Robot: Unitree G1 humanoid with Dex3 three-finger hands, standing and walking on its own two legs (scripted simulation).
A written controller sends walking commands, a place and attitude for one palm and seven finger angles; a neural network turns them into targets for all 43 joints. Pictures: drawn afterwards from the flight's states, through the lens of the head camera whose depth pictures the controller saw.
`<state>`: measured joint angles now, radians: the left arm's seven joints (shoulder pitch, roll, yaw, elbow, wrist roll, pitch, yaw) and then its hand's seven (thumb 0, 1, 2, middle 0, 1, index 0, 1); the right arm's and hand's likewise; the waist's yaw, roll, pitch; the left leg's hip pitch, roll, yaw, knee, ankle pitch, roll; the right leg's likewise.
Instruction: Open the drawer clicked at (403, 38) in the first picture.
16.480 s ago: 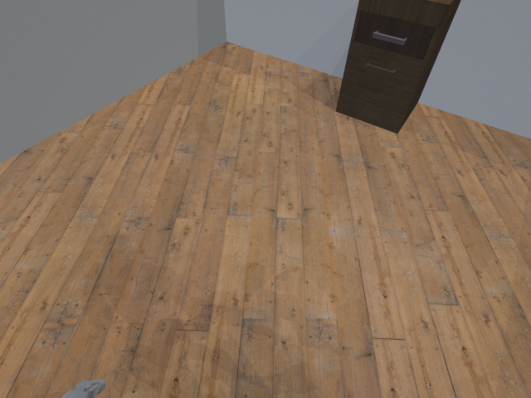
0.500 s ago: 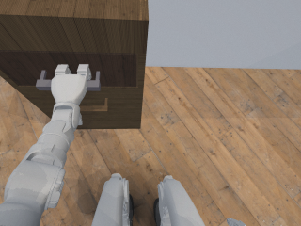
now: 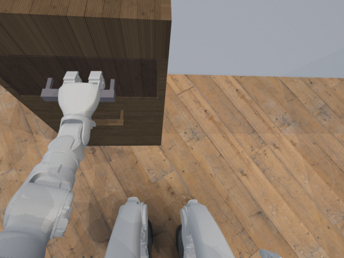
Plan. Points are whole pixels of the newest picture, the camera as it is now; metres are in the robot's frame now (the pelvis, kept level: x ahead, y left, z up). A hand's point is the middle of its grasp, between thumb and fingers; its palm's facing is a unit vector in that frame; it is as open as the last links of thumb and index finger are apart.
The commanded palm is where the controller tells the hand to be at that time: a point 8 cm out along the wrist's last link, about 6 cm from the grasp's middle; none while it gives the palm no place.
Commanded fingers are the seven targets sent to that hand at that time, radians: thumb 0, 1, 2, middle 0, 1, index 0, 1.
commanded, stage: close the thumb around the handle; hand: left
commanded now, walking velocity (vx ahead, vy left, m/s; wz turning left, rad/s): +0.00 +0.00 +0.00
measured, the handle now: (80, 88) +0.52 +0.22 -0.04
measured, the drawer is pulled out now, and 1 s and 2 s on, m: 0.00 0.01 0.09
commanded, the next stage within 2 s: pull the drawer open in 0.40 s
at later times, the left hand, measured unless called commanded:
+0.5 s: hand (87, 109) +0.48 +0.21 -0.06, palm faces -0.03 -0.03 -1.00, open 5.7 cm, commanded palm +0.47 +0.19 -0.01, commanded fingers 0.00 0.90 0.90 -0.40 -1.35 -0.40 -1.35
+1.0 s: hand (87, 114) +0.46 +0.21 -0.06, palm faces -0.04 -0.06 -1.00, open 5.5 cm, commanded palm +0.43 +0.20 -0.01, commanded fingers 0.00 0.90 0.90 -0.40 -1.35 -0.40 -1.35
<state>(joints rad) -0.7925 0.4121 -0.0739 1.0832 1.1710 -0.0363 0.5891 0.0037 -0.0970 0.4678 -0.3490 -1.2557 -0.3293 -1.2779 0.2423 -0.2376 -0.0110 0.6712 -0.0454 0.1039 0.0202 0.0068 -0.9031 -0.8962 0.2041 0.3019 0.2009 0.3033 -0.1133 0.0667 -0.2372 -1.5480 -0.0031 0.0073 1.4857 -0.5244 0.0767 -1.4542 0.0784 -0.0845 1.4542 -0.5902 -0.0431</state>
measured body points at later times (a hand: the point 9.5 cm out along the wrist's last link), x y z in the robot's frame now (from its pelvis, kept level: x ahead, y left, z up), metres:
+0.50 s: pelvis +0.00 +0.00 +0.00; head +0.17 +0.03 +0.42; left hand +0.47 +0.21 -0.01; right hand +0.06 -0.26 -0.13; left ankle +0.07 +0.08 -0.56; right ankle +0.04 -0.10 -0.56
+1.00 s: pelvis +0.03 +0.01 +0.02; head +0.20 +0.02 +0.44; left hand +0.46 +0.21 -0.01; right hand +0.11 -0.26 -0.12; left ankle +0.07 +0.08 -0.56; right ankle +0.04 -0.10 -0.56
